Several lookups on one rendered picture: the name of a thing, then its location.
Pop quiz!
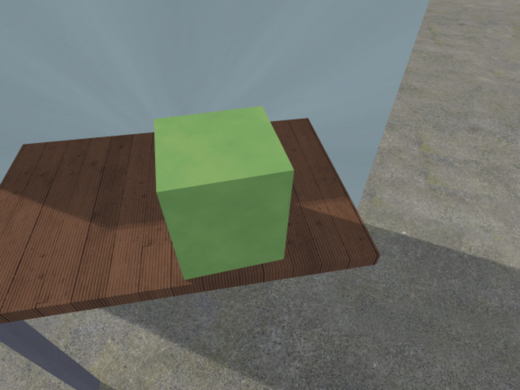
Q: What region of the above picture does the carton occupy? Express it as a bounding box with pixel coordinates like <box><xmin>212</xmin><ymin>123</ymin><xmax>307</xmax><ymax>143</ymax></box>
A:
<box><xmin>154</xmin><ymin>106</ymin><xmax>294</xmax><ymax>280</ymax></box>

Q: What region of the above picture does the table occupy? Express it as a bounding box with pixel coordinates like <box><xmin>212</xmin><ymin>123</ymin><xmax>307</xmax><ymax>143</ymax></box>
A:
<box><xmin>0</xmin><ymin>118</ymin><xmax>380</xmax><ymax>390</ymax></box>

